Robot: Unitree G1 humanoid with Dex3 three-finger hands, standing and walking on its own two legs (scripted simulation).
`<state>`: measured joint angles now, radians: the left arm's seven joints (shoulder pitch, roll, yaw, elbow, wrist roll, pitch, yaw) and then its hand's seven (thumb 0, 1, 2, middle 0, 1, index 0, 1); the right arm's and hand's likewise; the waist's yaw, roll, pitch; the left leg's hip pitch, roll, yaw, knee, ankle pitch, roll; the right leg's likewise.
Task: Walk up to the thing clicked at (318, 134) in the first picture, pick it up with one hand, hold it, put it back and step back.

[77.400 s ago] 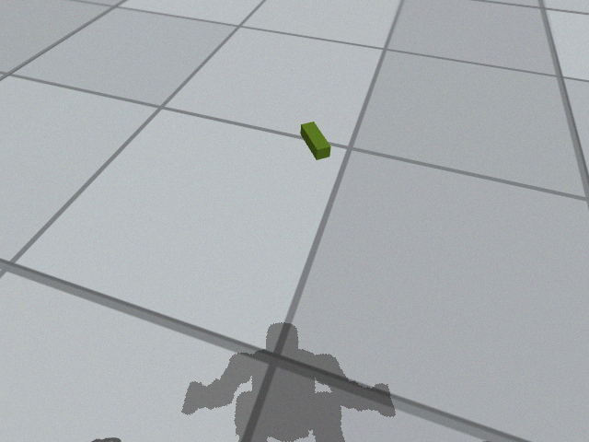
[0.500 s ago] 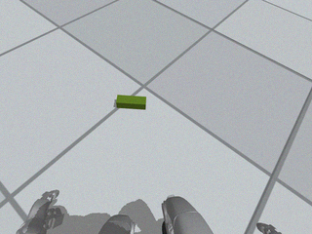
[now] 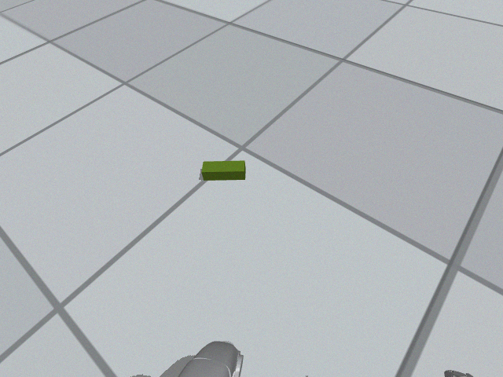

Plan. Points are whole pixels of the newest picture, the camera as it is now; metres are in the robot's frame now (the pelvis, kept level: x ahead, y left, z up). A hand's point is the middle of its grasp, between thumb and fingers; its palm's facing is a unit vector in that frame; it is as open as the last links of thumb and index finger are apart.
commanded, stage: step back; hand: left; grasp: from above
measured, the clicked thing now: (224, 170) +1.12 +0.25 -0.73
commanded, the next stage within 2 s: stand in 0.96 s
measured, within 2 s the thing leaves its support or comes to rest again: neither
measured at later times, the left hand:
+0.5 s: hand out of the picture +0.06 +0.25 -0.14, palm faces +0.09 -0.91 -0.41, open 7.4 cm
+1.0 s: hand out of the picture +0.09 +0.28 -0.15, palm faces +0.11 -0.92 -0.38, open 7.4 cm
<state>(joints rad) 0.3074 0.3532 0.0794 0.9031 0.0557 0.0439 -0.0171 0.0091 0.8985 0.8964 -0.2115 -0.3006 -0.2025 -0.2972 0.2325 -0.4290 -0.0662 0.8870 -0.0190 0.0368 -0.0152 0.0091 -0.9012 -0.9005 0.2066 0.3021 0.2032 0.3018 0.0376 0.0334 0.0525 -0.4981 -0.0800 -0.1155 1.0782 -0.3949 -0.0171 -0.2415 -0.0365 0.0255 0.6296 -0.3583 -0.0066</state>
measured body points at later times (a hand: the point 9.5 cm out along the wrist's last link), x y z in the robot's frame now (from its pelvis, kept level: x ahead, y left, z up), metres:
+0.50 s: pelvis +0.00 -0.03 -0.01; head +0.01 -0.04 +0.44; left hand +0.05 +0.29 -0.11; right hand +0.09 -0.35 -0.13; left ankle -0.03 +0.11 -0.71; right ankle +0.05 -0.14 -0.73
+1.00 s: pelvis +0.03 +0.00 +0.00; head +0.05 +0.01 +0.45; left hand +0.09 +0.33 -0.12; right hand +0.16 -0.28 -0.13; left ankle +0.04 +0.13 -0.73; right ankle +0.05 -0.14 -0.73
